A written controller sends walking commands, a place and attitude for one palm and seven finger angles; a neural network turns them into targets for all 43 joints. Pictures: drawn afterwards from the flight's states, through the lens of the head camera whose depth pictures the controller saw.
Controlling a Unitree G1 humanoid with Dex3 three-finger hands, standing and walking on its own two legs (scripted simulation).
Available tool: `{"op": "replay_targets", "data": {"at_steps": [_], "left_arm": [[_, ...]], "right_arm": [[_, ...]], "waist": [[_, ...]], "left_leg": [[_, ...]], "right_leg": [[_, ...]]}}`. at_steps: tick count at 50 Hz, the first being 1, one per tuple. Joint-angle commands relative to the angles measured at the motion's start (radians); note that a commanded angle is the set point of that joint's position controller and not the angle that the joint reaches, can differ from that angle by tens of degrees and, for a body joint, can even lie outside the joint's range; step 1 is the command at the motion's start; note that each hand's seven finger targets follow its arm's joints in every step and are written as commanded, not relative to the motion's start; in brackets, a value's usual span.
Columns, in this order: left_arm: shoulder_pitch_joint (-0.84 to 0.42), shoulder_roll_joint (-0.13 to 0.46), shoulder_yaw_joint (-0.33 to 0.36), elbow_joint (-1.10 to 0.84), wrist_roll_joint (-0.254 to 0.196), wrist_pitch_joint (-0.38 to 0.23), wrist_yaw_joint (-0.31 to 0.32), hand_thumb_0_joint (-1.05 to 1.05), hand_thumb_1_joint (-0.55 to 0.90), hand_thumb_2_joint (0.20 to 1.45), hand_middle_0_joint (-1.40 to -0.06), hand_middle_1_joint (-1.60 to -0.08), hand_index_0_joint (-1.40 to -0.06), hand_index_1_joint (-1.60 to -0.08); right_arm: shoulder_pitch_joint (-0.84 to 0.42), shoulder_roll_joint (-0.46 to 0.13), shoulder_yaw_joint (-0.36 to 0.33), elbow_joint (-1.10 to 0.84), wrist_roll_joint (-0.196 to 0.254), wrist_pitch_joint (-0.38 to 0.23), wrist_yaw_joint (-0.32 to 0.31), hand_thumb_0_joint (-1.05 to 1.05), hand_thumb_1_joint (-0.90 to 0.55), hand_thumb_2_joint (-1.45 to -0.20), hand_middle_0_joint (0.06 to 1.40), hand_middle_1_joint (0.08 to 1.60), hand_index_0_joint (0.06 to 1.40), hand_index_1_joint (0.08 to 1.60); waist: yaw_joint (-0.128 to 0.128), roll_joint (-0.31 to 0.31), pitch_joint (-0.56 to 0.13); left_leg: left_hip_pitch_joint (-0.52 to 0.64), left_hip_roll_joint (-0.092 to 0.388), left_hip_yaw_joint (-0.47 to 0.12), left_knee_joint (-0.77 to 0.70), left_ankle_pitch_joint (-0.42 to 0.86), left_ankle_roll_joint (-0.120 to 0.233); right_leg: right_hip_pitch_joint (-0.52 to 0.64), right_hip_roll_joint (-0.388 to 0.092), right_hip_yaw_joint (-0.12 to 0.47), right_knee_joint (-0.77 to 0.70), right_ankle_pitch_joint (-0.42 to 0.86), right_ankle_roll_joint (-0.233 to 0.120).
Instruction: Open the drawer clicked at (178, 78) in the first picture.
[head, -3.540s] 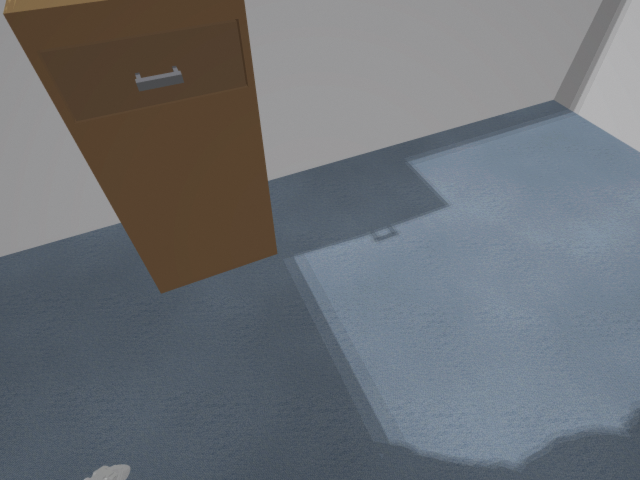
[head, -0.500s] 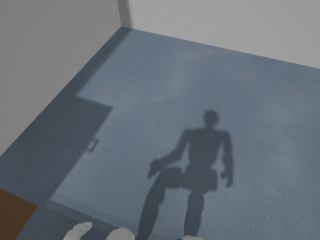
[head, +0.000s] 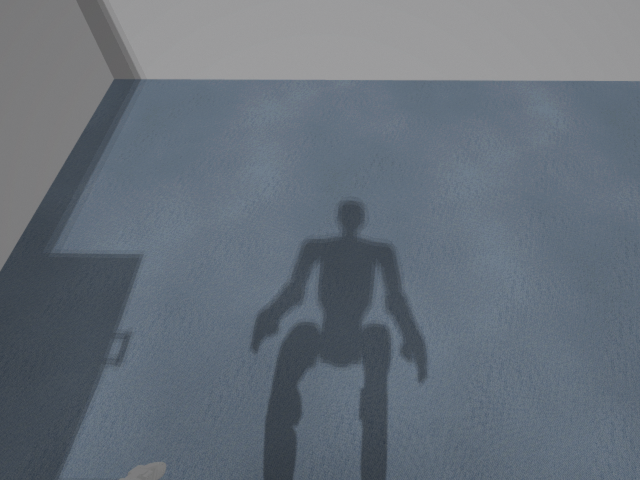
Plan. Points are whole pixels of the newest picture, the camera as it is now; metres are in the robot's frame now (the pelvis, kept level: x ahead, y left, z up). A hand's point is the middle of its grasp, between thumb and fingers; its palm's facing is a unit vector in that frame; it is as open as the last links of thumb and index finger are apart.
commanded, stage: walk to a spot facing it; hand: left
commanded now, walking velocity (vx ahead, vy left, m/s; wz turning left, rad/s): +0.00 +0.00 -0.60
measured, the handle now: out of the picture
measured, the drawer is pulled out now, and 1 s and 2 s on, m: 0.00 0.00 0.00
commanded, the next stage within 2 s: turn to face it in 1.36 s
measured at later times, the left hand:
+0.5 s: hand (182, 459) +0.16 +0.21 -0.16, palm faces -0.23 -0.95 -0.20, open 7.4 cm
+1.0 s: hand (273, 428) +0.20 +0.08 -0.13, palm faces -0.53 -0.80 -0.27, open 7.4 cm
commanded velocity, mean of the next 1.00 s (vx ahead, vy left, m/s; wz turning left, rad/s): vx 0.01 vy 0.00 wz -0.60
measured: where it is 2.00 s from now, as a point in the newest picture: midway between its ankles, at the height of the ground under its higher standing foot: outside the picture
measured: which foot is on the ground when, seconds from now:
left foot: up 0.00-0.36, down 0.38-0.82, up 0.84-1.00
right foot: down 0.00-0.38, up 0.40-0.80, down 0.82-1.00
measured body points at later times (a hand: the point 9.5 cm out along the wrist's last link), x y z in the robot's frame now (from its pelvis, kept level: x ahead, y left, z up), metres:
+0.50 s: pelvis +0.02 +0.03 +0.01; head +0.07 +0.05 +0.46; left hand +0.17 +0.26 -0.14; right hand +0.05 -0.24 -0.11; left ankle +0.05 +0.13 -0.72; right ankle -0.05 -0.09 -0.65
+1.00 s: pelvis +0.00 -0.02 +0.01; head +0.02 -0.07 +0.46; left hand +0.23 +0.12 -0.11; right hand -0.11 -0.27 -0.15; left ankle +0.08 +0.12 -0.65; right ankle -0.04 -0.09 -0.72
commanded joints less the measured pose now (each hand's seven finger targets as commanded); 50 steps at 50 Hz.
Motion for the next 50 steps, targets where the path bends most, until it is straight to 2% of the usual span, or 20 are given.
{"op": "replay_targets", "data": {"at_steps": [1, 5, 13, 17, 18, 19, 20, 21, 22, 25, 32, 36, 38, 39, 40, 41, 42, 44, 46, 50], "left_arm": [[0.202, 0.262, 0.06, -0.021, -0.01, -0.036, 0.05, 0.0, 0.9, 0.9, -0.2, -0.3, -0.2, -0.3], [0.011, 0.174, 0.028, -0.074, -0.006, -0.031, 0.052, 0.0, 0.9, 0.9, -0.2, -0.3, -0.2, -0.3], [0.011, 0.211, 0.035, -0.073, 0.002, -0.024, 0.042, 0.0, 0.9, 0.9, -0.2, -0.3, -0.2, -0.3], [-0.052, 0.202, 0.035, -0.09, -0.007, -0.011, 0.041, 0.0, 0.9, 0.9, -0.2, -0.3, -0.2, -0.3], [-0.057, 0.166, 0.028, -0.098, -0.012, -0.006, 0.038, 0.0, 0.9, 0.9, -0.2, -0.3, -0.2, -0.3], [-0.013, 0.1, 0.02, -0.118, -0.02, 0.0, 0.03, 0.0, 0.9, 0.9, -0.2, -0.3, -0.2, -0.3], [0.017, 0.099, 0.02, -0.12, -0.009, 0.0, 0.025, 0.0, 0.9, 0.9, -0.2, -0.3, -0.2, -0.3], [0.0, 0.133, 0.031, -0.098, 0.005, 0.007, 0.023, 0.0, 0.9, 0.9, -0.2, -0.3, -0.2, -0.3], [-0.003, 0.137, 0.043, -0.093, 0.005, 0.005, 0.012, 0.0, 0.9, 0.9, -0.2, -0.3, -0.2, -0.3], [0.013, 0.1, 0.034, -0.081, 0.001, 0.009, -0.004, 0.0, 0.9, 0.9, -0.2, -0.3, -0.2, -0.3], [-0.075, 0.056, 0.014, -0.103, -0.006, 0.01, -0.006, 0.0, 0.9, 0.9, -0.2, -0.3, -0.2, -0.3], [-0.066, 0.049, 0.009, -0.1, -0.005, -0.001, -0.004, 0.0, 0.9, 0.9, -0.2, -0.3, -0.2, -0.3], [-0.009, 0.062, 0.011, -0.085, -0.004, -0.01, 0.002, 0.0, 0.9, 0.9, -0.2, -0.3, -0.2, -0.3], [0.048, 0.088, 0.018, -0.068, -0.003, -0.019, 0.006, 0.0, 0.9, 0.9, -0.2, -0.3, -0.2, -0.3], [0.119, 0.194, 0.035, -0.047, 0.006, -0.035, 0.02, 0.0, 0.9, 0.9, -0.2, -0.3, -0.2, -0.3], [0.177, 0.282, 0.053, -0.029, -0.004, -0.037, 0.035, 0.0, 0.9, 0.9, -0.2, -0.3, -0.2, -0.3], [0.188, 0.273, 0.056, -0.026, -0.014, -0.032, 0.047, 0.0, 0.9, 0.9, -0.2, -0.3, -0.2, -0.3], [0.066, 0.204, 0.04, -0.051, -0.01, -0.026, 0.053, 0.0, 0.9, 0.9, -0.2, -0.3, -0.2, -0.3], [0.008, 0.17, 0.024, -0.07, -0.01, -0.032, 0.05, 0.0, 0.9, 0.9, -0.2, -0.3, -0.2, -0.3], [0.043, 0.175, 0.024, -0.057, -0.01, -0.038, 0.044, 0.0, 0.9, 0.9, -0.2, -0.3, -0.2, -0.3]], "right_arm": [[-0.095, -0.079, -0.013, -0.143, 0.01, 0.004, -0.03, 0.0, -0.9, -0.9, 0.2, 0.3, 0.2, 0.3], [-0.077, -0.096, -0.017, -0.091, 0.0, 0.018, -0.023, 0.0, -0.9, -0.9, 0.2, 0.3, 0.2, 0.3], [-0.105, -0.099, -0.011, -0.118, 0.012, 0.008, -0.024, 0.0, -0.9, -0.9, 0.2, 0.3, 0.2, 0.3], [-0.001, -0.11, -0.01, -0.099, 0.016, -0.006, -0.034, 0.0, -0.9, -0.9, 0.2, 0.3, 0.2, 0.3], [0.04, -0.137, -0.014, -0.09, 0.014, -0.015, -0.036, 0.0, -0.9, -0.9, 0.2, 0.3, 0.2, 0.3], [0.048, -0.232, -0.027, -0.1, -0.001, -0.023, -0.036, 0.0, -0.9, -0.9, 0.2, 0.3, 0.2, 0.3], [0.016, -0.271, -0.032, -0.12, -0.003, -0.017, -0.034, 0.0, -0.9, -0.9, 0.2, 0.3, 0.2, 0.3], [-0.014, -0.222, -0.024, -0.121, -0.004, -0.022, -0.04, 0.0, -0.9, -0.9, 0.2, 0.3, 0.2, 0.3], [-0.062, -0.195, -0.013, -0.141, -0.007, -0.025, -0.04, 0.0, -0.9, -0.9, 0.2, 0.3, 0.2, 0.3], [-0.071, -0.16, -0.009, -0.139, -0.007, -0.034, -0.04, 0.0, -0.9, -0.9, 0.2, 0.3, 0.2, 0.3], [0.048, -0.183, -0.035, -0.075, -0.005, -0.025, -0.029, 0.0, -0.9, -0.9, 0.2, 0.3, 0.2, 0.3], [0.035, -0.203, -0.049, -0.058, -0.009, -0.018, -0.019, 0.0, -0.9, -0.9, 0.2, 0.3, 0.2, 0.3], [0.019, -0.203, -0.053, -0.056, -0.006, -0.015, -0.014, 0.0, -0.9, -0.9, 0.2, 0.3, 0.2, 0.3], [0.016, -0.195, -0.051, -0.061, -0.001, -0.014, -0.012, 0.0, -0.9, -0.9, 0.2, 0.3, 0.2, 0.3], [0.03, -0.143, -0.039, -0.082, 0.007, -0.009, -0.006, 0.0, -0.9, -0.9, 0.2, 0.3, 0.2, 0.3], [-0.034, -0.083, -0.015, -0.138, 0.004, -0.001, -0.006, 0.0, -0.9, -0.9, 0.2, 0.3, 0.2, 0.3], [-0.073, -0.105, -0.015, -0.143, 0.01, 0.012, -0.024, 0.0, -0.9, -0.9, 0.2, 0.3, 0.2, 0.3], [-0.106, -0.11, -0.019, -0.119, 0.003, 0.018, -0.027, 0.0, -0.9, -0.9, 0.2, 0.3, 0.2, 0.3], [-0.059, -0.106, -0.02, -0.088, -0.003, 0.02, -0.021, 0.0, -0.9, -0.9, 0.2, 0.3, 0.2, 0.3], [-0.066, -0.107, -0.019, -0.08, -0.003, 0.024, -0.019, 0.0, -0.9, -0.9, 0.2, 0.3, 0.2, 0.3]], "waist": [[0.107, -0.316, -0.218], [0.023, -0.16, -0.14], [0.033, -0.172, -0.144], [-0.023, -0.179, -0.16], [-0.04, -0.08, -0.171], [-0.026, 0.207, -0.189], [-0.007, 0.303, -0.157], [-0.016, 0.25, -0.125], [0.016, 0.194, -0.079], [0.023, 0.125, -0.109], [-0.034, 0.16, -0.124], [-0.033, 0.202, -0.124], [-0.001, 0.18, -0.144], [0.033, 0.121, -0.174], [0.069, -0.15, -0.21], [0.097, -0.34, -0.204], [0.111, -0.299, -0.208], [0.064, -0.21, -0.117], [0.024, -0.17, -0.123], [0.031, -0.154, -0.142]], "left_leg": [[-0.394, -0.068, -0.266, 0.486, -0.236, -0.022], [-0.313, -0.067, -0.275, 0.439, -0.021, -0.042], [-0.189, -0.138, -0.256, 0.15, -0.015, -0.036], [0.024, -0.162, -0.24, -0.166, 0.134, -0.016], [0.133, -0.104, -0.293, -0.291, 0.201, 0.004], [0.234, 0.14, -0.55, -0.388, 0.312, 0.091], [0.158, 0.298, -0.65, -0.432, 0.307, 0.178], [0.059, 0.262, -0.622, -0.452, 0.246, 0.174], [0.008, 0.2, -0.539, -0.442, 0.236, 0.17], [0.101, 0.116, -0.334, -0.381, 0.447, 0.154], [0.216, 0.166, -0.215, -0.316, 0.648, 0.185], [0.182, 0.181, -0.166, -0.266, 0.625, 0.163], [0.157, 0.171, -0.118, -0.18, 0.595, 0.117], [0.085, 0.148, -0.084, -0.066, 0.535, 0.071], [-0.144, 0.066, -0.036, 0.148, 0.26, 0.002], [-0.37, -0.064, -0.107, 0.364, -0.234, -0.038], [-0.361, -0.063, -0.25, 0.442, -0.234, -0.023], [-0.391, -0.051, -0.298, 0.498, -0.1, -0.027], [-0.342, -0.061, -0.282, 0.455, -0.01, -0.044], [-0.305, -0.093, -0.274, 0.396, 0.032, -0.055]], "right_leg": [[0.348, -0.346, 0.448, -0.192, 0.842, -0.214], [0.178, -0.21, 0.296, -0.205, 0.596, -0.16], [0.125, -0.178, 0.398, -0.194, 0.522, -0.173], [0.031, -0.125, 0.421, -0.107, 0.479, -0.109], [-0.049, -0.06, 0.374, -0.021, 0.359, -0.061], [-0.226, 0.082, 0.243, 0.176, -0.009, 0.008], [-0.271, 0.084, 0.156, 0.422, -0.303, 0.043], [-0.258, 0.052, 0.2, 0.544, -0.255, 0.056], [-0.252, 0.034, 0.182, 0.608, -0.193, 0.057], [-0.265, 0.009, 0.127, 0.61, -0.105, 0.078], [-0.203, -0.025, 0.039, 0.324, -0.161, 0.084], [-0.106, 0.001, -0.008, 0.152, -0.143, 0.057], [-0.003, 0.017, -0.024, -0.017, -0.022, 0.036], [0.134, 0.008, -0.012, -0.154, 0.118, 0.02], [0.352, -0.175, 0.222, -0.238, 0.359, -0.048], [0.38, -0.385, 0.487, -0.23, 0.747, -0.157], [0.302, -0.367, 0.465, -0.232, 0.713, -0.201], [0.228, -0.275, 0.399, -0.232, 0.552, -0.186], [0.196, -0.209, 0.31, -0.22, 0.589, -0.151], [0.184, -0.175, 0.338, -0.244, 0.494, -0.153]]}}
